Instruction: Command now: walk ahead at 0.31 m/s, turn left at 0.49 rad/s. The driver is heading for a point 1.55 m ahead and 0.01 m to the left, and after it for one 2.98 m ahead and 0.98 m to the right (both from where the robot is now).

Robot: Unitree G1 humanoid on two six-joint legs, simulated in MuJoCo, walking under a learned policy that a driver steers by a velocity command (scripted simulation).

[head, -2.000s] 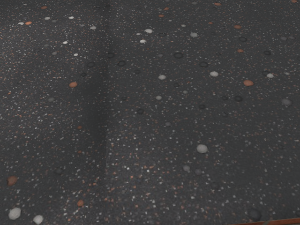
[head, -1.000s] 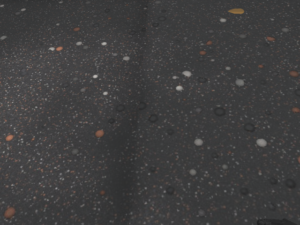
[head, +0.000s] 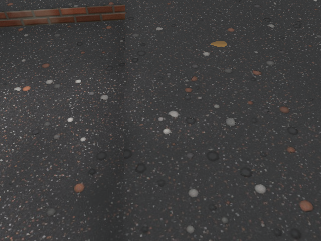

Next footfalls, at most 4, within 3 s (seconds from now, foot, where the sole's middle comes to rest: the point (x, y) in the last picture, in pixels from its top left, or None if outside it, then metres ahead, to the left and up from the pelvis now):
0.02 right None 0.04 -0.11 -0.78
0.48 left None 0.35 0.11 -0.78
1.04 right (184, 199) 0.72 -0.06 -0.78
1.54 left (156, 142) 1.05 0.06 -0.78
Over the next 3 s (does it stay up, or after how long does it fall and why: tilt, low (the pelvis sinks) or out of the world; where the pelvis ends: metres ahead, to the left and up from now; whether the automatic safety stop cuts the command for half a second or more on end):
stays up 1.63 0.05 -0.01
